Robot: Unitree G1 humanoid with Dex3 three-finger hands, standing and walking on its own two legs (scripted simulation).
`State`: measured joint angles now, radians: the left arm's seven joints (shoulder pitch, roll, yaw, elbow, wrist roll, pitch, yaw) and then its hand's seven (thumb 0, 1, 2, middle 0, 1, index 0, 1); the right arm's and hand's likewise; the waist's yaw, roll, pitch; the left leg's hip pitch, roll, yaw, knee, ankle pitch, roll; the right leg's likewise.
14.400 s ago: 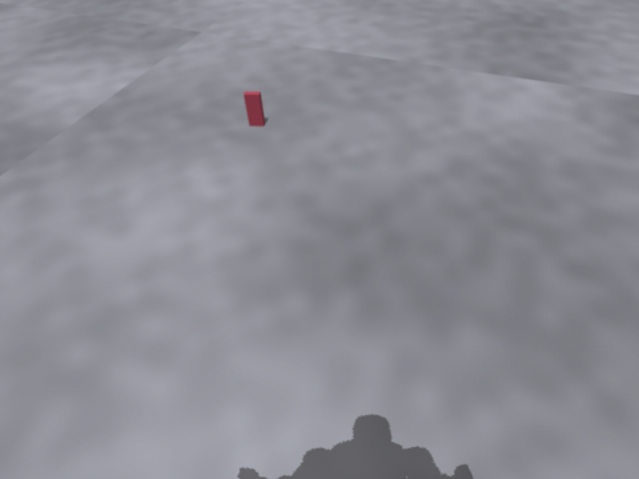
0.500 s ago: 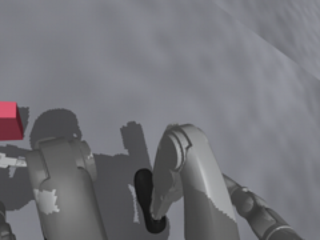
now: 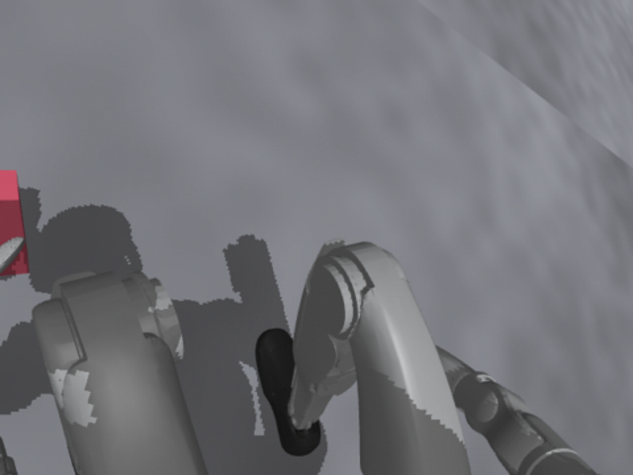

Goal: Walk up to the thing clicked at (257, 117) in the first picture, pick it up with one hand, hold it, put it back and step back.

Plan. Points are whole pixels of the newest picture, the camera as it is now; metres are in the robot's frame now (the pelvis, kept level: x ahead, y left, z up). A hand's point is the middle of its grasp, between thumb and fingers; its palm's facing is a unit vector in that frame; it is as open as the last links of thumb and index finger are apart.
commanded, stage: close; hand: left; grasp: from the side
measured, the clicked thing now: out of the picture +0.40 +0.29 -0.18
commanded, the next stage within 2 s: settle in 0.60 s
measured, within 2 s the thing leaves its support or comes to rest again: leaves its support in 0.34 s
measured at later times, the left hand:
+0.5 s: hand out of the picture +0.37 +0.29 -0.16, palm faces +0.37 -0.93 +0.02, open 7.9 cm
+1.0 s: hand out of the picture +0.36 +0.30 -0.15, palm faces +0.38 -0.93 +0.01, open 8.0 cm
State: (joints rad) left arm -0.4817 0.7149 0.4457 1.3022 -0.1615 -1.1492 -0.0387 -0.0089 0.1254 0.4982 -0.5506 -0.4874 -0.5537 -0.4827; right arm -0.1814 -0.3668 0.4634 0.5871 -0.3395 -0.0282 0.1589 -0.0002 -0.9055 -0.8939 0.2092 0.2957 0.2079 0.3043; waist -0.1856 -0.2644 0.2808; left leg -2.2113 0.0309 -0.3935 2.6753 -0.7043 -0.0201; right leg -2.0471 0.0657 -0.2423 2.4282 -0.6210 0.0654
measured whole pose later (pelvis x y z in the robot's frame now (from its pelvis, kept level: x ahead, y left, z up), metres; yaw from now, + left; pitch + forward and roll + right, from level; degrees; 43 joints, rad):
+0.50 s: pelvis +0.00 +0.00 +0.00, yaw +0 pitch +11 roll -17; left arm -0.49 0.70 0.45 1.30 -0.15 -1.15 -0.03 0.00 0.04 0.76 -0.91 -0.94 -0.83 -0.90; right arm -0.18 -0.36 0.47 0.57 -0.33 -0.02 0.16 0.00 -0.89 -0.89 0.21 0.30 0.21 0.30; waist -0.18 -0.27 0.27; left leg -2.21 0.03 -0.39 2.67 -0.70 -0.02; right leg -2.05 0.07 -0.24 2.42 -0.61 0.06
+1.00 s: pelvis +0.00 +0.00 +0.01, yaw +0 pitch +13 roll -17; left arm -0.42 0.66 0.45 1.11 -0.15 -1.06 -0.03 0.03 -0.24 1.00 -0.97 -1.21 -0.92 -1.19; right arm -0.15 -0.36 0.40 0.59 -0.31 -0.01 0.16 0.00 -0.92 -0.90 0.21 0.30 0.21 0.30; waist -0.16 -0.24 0.25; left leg -2.22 0.03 -0.38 2.65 -0.70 -0.02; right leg -2.06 0.06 -0.23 2.42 -0.63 0.06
